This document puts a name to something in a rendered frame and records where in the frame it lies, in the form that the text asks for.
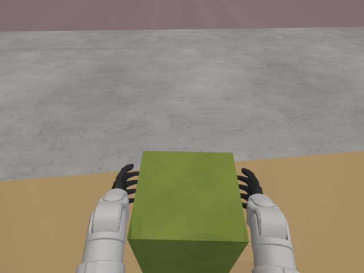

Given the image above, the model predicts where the left robot hand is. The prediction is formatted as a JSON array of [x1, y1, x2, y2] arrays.
[[112, 164, 139, 204]]

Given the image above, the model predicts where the carton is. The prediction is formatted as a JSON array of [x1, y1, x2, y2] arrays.
[[127, 151, 249, 273]]

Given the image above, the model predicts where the right robot hand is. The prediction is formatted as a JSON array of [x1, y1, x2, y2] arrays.
[[237, 168, 263, 209]]

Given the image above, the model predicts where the left robot forearm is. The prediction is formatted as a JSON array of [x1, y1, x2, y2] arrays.
[[76, 188, 129, 273]]

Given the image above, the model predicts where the right robot forearm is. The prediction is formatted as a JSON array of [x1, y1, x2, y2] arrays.
[[246, 193, 300, 273]]

